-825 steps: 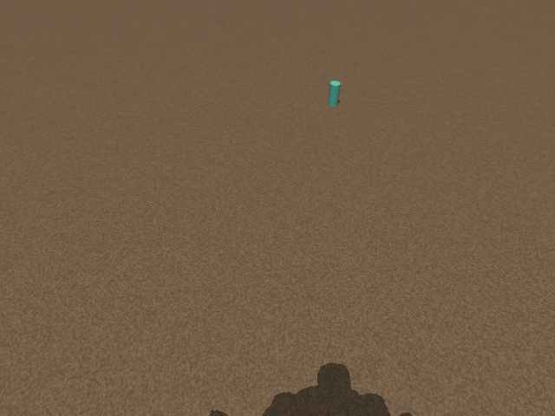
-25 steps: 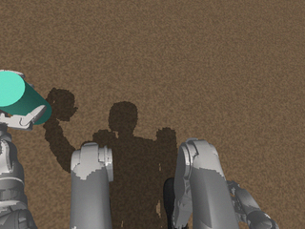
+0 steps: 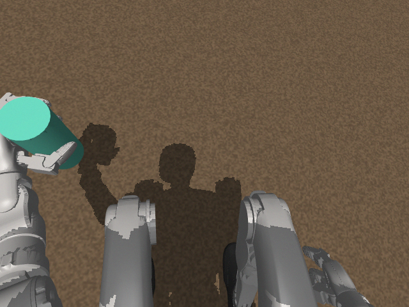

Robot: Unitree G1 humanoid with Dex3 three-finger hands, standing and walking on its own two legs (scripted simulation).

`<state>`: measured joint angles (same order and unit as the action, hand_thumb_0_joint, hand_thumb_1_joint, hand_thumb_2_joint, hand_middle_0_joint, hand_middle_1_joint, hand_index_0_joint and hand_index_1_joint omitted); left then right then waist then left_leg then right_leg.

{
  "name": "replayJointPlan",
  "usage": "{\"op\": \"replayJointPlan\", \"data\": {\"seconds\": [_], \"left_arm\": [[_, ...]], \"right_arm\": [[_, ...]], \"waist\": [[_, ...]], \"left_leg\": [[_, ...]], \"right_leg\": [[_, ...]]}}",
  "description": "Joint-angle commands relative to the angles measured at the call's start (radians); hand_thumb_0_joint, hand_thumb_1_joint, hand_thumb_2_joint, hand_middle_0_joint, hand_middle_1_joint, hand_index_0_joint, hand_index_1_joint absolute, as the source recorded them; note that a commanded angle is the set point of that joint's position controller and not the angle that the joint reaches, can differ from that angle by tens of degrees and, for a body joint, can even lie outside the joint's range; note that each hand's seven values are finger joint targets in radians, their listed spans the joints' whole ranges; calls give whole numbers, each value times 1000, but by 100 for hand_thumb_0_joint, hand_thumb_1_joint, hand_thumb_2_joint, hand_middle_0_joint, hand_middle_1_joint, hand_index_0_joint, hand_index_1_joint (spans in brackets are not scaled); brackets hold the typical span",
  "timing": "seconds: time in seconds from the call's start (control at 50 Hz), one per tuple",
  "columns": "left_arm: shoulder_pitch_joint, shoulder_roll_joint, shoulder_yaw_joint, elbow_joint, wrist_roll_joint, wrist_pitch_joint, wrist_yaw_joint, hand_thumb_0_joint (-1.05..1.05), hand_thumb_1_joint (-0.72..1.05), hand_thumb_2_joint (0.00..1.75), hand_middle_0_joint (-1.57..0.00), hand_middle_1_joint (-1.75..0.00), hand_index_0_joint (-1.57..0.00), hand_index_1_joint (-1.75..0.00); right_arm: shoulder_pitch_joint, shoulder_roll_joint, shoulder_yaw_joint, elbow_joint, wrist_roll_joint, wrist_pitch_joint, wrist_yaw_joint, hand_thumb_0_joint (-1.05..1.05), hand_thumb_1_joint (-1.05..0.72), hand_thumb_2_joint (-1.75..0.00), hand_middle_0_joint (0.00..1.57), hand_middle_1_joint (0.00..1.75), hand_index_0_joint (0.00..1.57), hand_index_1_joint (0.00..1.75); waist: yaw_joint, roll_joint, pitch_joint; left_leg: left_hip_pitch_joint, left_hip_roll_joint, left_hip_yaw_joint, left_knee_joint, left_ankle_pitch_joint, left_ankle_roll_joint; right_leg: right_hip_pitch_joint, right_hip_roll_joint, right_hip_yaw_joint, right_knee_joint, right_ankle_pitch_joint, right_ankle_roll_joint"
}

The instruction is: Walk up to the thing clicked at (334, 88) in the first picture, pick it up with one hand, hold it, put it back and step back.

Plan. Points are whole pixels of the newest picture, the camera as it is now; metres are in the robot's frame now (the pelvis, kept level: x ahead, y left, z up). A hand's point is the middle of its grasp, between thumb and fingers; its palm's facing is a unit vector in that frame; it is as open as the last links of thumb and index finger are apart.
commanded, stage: settle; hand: left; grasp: from the side
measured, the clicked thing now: (48, 138) +0.42 +0.29 -0.04
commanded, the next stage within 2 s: lift in 0.24 s
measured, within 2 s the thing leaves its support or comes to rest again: neither
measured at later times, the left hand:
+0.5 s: hand (45, 125) +0.43 +0.28 -0.01, palm faces +0.29 -0.96 -0.04, open 10.0 cm
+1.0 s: hand (10, 102) +0.40 +0.26 +0.11, palm faces +0.28 -0.96 -0.02, open 9.9 cm
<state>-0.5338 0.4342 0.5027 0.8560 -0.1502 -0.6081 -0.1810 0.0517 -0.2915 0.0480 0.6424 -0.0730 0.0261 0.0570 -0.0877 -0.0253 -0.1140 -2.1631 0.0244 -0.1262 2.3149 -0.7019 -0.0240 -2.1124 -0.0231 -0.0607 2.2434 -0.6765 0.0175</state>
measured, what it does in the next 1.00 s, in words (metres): rises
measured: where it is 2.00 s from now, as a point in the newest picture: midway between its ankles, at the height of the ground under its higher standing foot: (191, 304)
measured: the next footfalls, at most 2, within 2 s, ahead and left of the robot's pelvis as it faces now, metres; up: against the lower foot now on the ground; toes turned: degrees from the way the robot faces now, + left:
none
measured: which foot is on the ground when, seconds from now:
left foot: down 0.00-1.00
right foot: down 0.00-1.00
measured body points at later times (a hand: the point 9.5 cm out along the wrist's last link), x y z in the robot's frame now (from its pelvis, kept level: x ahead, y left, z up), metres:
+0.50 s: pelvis +0.00 +0.00 +0.02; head +0.19 +0.05 +0.42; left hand +0.41 +0.33 -0.01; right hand +0.15 -0.26 -0.10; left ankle +0.08 +0.13 -0.33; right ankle +0.10 -0.13 -0.33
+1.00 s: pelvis +0.01 +0.00 +0.10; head +0.18 +0.04 +0.52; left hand +0.38 +0.31 +0.12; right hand +0.19 -0.25 -0.02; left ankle +0.08 +0.13 -0.33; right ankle +0.10 -0.13 -0.33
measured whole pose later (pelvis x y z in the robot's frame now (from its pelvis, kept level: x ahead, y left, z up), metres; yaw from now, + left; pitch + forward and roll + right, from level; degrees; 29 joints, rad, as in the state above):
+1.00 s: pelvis +0.01 +0.00 +0.10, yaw +2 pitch +32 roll -4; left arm -0.38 0.32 0.40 0.54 -0.20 -0.43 -0.14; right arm 0.11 -0.27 0.00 0.59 0.01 0.01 0.00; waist -0.05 0.01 -0.19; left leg -1.87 0.04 -0.08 1.99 -0.68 -0.02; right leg -1.83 -0.03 -0.05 1.94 -0.66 0.01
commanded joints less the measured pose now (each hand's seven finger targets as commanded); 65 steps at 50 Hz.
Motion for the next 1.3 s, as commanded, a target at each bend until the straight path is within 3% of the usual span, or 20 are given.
{"op": "replayJointPlan", "data": {"seconds": [0.0,0.26,0.32,0.36,0.48,0.5,0.56,0.8,0.84,0.9,0.96,0.98,1.0,1.04,1.06,1.12,1.16,1.18,1.22,1.28], "left_arm": [[-256,207,31,-174,-19,-75,6,0,14,133,-129,-141,-128,-144],[-321,242,53,-161,-11,-90,20,0,16,135,-128,-141,-127,-144],[-303,225,30,-125,-4,-88,16,0,15,134,-127,-140,-127,-143],[-305,231,30,-139,5,-87,17,0,9,125,-132,-146,-136,-145],[-270,228,33,-217,-13,-71,-10,0,12,125,-130,-145,-133,-144],[-309,265,53,-269,-15,-68,-7,0,12,125,-130,-145,-133,-143],[-247,200,25,-230,-31,-45,-10,0,10,126,-131,-145,-134,-144],[-150,140,-29,-423,-64,48,7,0,8,122,-129,-143,-132,-141],[-157,154,-14,-479,-65,61,21,0,9,123,-128,-142,-132,-141],[-114,106,-60,-549,-69,89,37,0,9,123,-127,-142,-131,-140],[-46,108,-54,-603,-62,128,69,0,11,124,-127,-142,-130,-140],[-15,75,-84,-611,-59,143,76,0,8,123,-126,-142,-130,-140],[-58,107,-63,-697,-58,148,90,0,10,124,-126,-141,-129,-140],[39,40,-110,-656,-56,181,106,0,11,123,-125,-141,-129,-139],[5,74,-98,-737,-54,184,116,0,14,124,-125,-141,-129,-139],[42,66,-107,-797,-49,212,147,0,10,124,-124,-141,-128,-139],[70,27,-143,-830,-53,226,158,0,9,123,-124,-140,-127,-139],[82,36,-130,-827,-54,235,165,0,10,123,-124,-140,-128,-139],[123,-12,-189,-797,-44,254,171,0,9,123,-124,-140,-127,-139],[170,-18,-186,-766,-37,277,179,0,6,122,-124,-140,-128,-139]], "right_arm": [[104,-212,-83,-58,2,-21,-17,0,-90,-90,20,30,20,30],[125,-203,-83,-49,0,-25,-19,0,-89,-90,20,30,20,30],[121,-198,-82,-55,0,-28,-17,0,-89,-90,20,30,20,30],[124,-200,-86,-49,-2,-27,-20,0,-92,-90,20,30,20,30],[136,-209,-95,-66,15,-21,-24,0,-92,-90,20,30,20,30],[144,-213,-102,-60,18,-23,-26,0,-92,-90,20,30,20,30],[132,-199,-97,-76,28,-24,-30,0,-92,-90,20,30,20,30],[127,-176,-114,-129,69,-38,-55,0,-91,-90,20,30,20,30],[131,-167,-119,-127,72,-43,-59,0,-91,-90,20,30,20,30],[127,-157,-119,-144,81,-45,-66,0,-91,-90,20,30,20,30],[125,-149,-125,-150,92,-46,-76,0,-91,-90,20,30,20,30],[116,-144,-123,-164,97,-47,-78,0,-91,-90,20,30,20,30],[126,-139,-125,-159,97,-46,-80,0,-90,-90,20,30,20,30],[117,-136,-125,-169,107,-46,-86,0,-90,-89,20,30,20,30],[121,-132,-123,-162,107,-48,-89,0,-90,-89,20,30,20,30],[127,-124,-127,-160,112,-50,-95,0,-91,-90,20,30,20,30],[124,-121,-129,-166,113,-54,-99,0,-91,-90,20,30,20,30],[123,-118,-129,-175,113,-58,-103,0,-91,-90,20,30,20,30],[137,-102,-121,-153,113,-63,-106,0,-91,-90,20,30,20,30],[154,-94,-121,-141,114,-68,-111,0,-91,-90,20,30,20,30]], "waist": [[2,187,-600],[3,166,-618],[-8,136,-611],[5,163,-621],[21,221,-694],[29,225,-706],[18,189,-661],[26,132,-644],[34,122,-657],[37,123,-661],[56,114,-650],[47,120,-641],[53,121,-652],[46,115,-614],[53,132,-620],[59,123,-615],[50,138,-589],[48,126,-597],[29,108,-543],[34,90,-501]], "left_leg": [[435,-14,70,-312,117,38],[427,-18,83,-323,94,45],[395,-19,91,-320,83,52],[431,-18,92,-331,106,46],[543,-16,74,-381,179,34],[557,-14,72,-387,167,35],[520,-18,74,-410,115,42],[594,-18,77,-523,77,51],[605,-16,84,-539,81,51],[663,-15,80,-593,78,50],[724,-13,81,-641,100,49],[742,-13,76,-665,98,48],[758,-12,79,-678,105,49],[813,-12,65,-731,95,45],[836,-10,62,-751,104,44],[917,-10,61,-798,167,43],[979,-8,56,-840,195,39],[999,-9,59,-854,208,40],[1026,-8,57,-895,222,41],[1090,-7,63,-951,265,42]], "right_leg": [[314,32,-43,-237,133,-56],[354,31,-32,-269,115,-51],[384,31,-24,-289,106,-47],[368,32,-25,-283,121,-51],[383,24,-31,-274,173,-60],[375,26,-28,-282,165,-61],[400,23,-26,-318,129,-57],[521,21,3,-485,97,-48],[567,20,21,-521,94,-45],[617,19,28,-573,90,-45],[671,18,37,-628,110,-43],[688,18,31,-641,114,-43],[721,17,39,-663,120,-41],[727,19,26,-694,122,-43],[749,19,26,-702,132,-44],[823,19,27,-754,189,-42],[841,22,23,-785,212,-44],[881,22,24,-810,224,-41],[922,23,22,-853,245,-39],[997,25,24,-923,285,-37]]}}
